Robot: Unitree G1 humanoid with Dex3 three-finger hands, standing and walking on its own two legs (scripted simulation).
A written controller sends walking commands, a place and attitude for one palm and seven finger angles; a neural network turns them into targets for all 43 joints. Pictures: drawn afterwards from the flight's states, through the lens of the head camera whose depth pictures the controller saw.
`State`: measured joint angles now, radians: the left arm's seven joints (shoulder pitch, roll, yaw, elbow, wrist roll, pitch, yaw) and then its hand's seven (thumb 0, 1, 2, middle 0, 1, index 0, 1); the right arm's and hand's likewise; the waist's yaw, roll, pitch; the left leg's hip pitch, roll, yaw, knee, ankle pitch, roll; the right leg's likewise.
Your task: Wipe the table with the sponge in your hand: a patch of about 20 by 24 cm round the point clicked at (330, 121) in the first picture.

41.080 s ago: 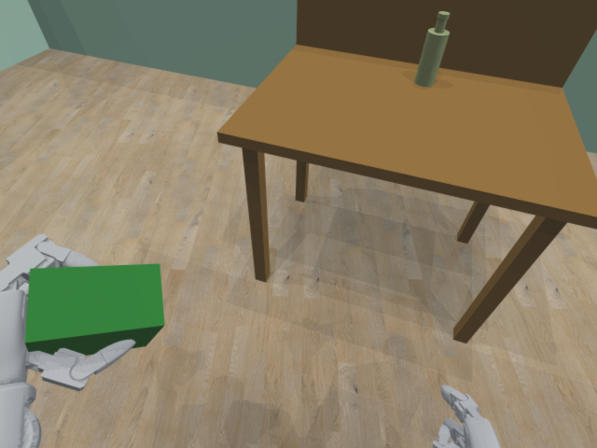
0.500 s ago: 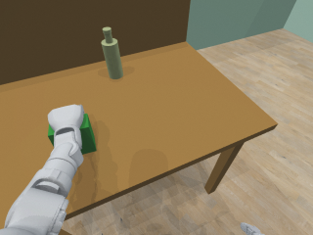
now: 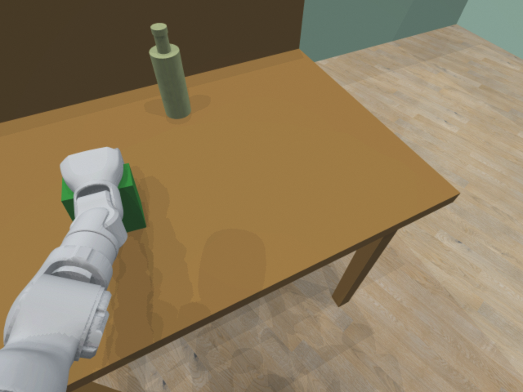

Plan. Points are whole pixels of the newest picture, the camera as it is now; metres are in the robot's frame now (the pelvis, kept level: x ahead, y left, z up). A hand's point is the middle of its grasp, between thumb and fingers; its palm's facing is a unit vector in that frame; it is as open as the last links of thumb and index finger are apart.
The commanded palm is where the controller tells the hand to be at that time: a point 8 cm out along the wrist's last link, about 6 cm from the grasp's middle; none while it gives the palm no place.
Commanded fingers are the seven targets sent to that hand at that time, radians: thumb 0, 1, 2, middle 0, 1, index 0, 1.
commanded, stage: slide back across to the first lane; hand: left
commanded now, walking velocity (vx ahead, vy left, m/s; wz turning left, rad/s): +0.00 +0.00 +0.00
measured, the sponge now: (109, 209) +0.42 +0.28 +0.00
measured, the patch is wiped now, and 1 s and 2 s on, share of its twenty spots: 0.95 0.95 0.95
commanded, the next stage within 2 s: wipe back along the first lane in 0.68 s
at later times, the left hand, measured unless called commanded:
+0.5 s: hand (77, 194) +0.43 +0.32 +0.04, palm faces -0.11 -0.02 -0.99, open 10.1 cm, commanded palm +0.39 +0.31 +0.09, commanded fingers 0.00 0.10 1.30 -1.20 -1.60 -1.20 -1.60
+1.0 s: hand (57, 210) +0.39 +0.34 +0.04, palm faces -0.09 -0.01 -1.00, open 10.1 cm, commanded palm +0.36 +0.32 +0.08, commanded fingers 0.00 0.10 1.30 -1.20 -1.60 -1.20 -1.60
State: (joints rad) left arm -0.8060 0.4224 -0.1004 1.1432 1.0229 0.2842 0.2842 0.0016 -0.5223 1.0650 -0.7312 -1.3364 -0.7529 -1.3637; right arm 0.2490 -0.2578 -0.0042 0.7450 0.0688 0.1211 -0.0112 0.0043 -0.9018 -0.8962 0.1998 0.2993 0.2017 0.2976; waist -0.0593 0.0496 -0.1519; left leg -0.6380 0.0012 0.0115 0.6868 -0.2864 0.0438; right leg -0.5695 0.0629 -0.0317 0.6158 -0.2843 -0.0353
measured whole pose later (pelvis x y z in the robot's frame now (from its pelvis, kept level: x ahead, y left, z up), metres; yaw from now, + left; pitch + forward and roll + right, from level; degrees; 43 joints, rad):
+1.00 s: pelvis +0.03 +0.02 +0.01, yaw +1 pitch +11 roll -2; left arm -0.49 0.49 -0.02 0.81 1.02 0.21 0.22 0.00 -0.51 1.06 -0.72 -1.34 -0.73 -1.37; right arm 0.21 -0.27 -0.02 0.69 0.08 0.16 0.00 0.00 -0.90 -0.90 0.20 0.30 0.20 0.30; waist 0.00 0.05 -0.14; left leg -0.50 -0.02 0.01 0.62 -0.31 0.06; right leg -0.41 0.04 -0.03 0.53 -0.30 -0.02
